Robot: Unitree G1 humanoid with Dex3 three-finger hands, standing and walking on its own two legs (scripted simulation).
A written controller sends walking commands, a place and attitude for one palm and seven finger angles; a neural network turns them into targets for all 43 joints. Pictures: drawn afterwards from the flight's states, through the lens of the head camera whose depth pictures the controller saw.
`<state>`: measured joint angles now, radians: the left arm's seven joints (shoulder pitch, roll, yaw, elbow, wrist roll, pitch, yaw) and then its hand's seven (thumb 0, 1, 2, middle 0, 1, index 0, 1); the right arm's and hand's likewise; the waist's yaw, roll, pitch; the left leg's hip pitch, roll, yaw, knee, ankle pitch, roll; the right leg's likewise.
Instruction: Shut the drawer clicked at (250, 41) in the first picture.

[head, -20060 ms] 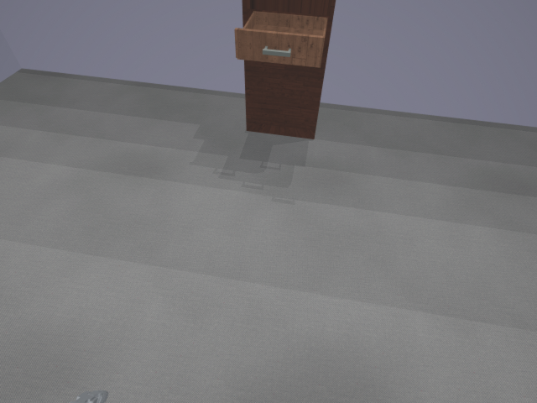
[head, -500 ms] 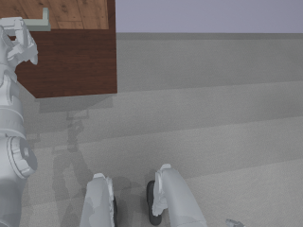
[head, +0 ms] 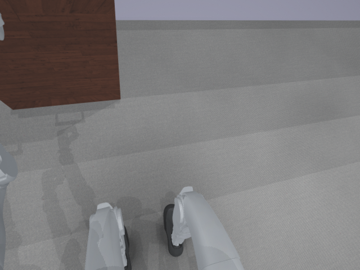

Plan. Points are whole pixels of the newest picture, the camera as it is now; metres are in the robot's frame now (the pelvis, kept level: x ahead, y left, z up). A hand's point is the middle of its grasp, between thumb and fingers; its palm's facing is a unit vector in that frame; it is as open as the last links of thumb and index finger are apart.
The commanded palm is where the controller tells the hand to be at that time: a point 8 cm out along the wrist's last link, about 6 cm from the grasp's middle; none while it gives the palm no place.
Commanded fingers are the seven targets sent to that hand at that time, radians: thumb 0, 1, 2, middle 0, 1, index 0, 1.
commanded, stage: push the drawer shut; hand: left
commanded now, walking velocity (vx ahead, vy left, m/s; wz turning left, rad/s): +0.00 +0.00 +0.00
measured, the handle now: out of the picture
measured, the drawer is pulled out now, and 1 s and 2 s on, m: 0.02 0.00 0.00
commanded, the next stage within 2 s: pull the fist back off the drawer in 0.36 s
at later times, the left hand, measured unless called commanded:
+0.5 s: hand out of the picture +0.61 +0.26 +0.05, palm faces +0.08 -0.99 -0.06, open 3.5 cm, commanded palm +0.65 +0.24 +0.05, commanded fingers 0.00 0.90 0.90 -1.40 -1.60 -1.40 -1.60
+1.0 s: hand out of the picture +0.60 +0.25 +0.05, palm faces +0.10 -0.99 -0.04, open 3.4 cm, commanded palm +0.59 +0.24 +0.05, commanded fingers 0.00 0.90 0.90 -1.40 -1.60 -1.40 -1.60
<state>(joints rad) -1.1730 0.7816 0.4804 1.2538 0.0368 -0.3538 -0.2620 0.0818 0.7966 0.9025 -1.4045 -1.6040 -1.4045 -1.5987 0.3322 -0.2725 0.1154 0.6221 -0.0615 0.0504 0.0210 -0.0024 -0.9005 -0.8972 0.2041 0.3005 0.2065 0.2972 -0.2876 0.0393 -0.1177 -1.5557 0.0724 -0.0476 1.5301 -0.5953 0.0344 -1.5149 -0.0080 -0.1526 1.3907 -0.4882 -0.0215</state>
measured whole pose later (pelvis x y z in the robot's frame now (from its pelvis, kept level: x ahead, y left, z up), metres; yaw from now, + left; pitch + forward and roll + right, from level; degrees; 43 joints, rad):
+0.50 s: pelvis -0.01 +0.00 -0.01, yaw -1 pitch +37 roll -10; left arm -1.39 0.95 0.40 1.32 0.10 -0.27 -0.29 0.11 0.65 0.91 -1.40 -1.60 -1.40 -1.60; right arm 0.36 -0.26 0.17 0.61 -0.07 0.04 0.01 0.00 -0.90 -0.90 0.20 0.30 0.21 0.30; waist -0.36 0.03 -0.10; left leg -1.66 0.07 -0.07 1.58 -0.58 0.04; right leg -1.60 -0.01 -0.17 1.41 -0.47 -0.02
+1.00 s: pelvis -0.01 +0.01 +0.00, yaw -1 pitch +36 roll -9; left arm -1.25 0.84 0.47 1.20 0.07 -0.26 -0.25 0.07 0.81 0.90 -1.40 -1.60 -1.40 -1.60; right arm 0.39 -0.25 0.14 0.60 -0.07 0.06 0.04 0.00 -0.90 -0.90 0.20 0.30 0.21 0.30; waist -0.32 0.04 -0.10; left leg -1.59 0.08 -0.05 1.53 -0.58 0.05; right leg -1.55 0.00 -0.15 1.37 -0.46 -0.01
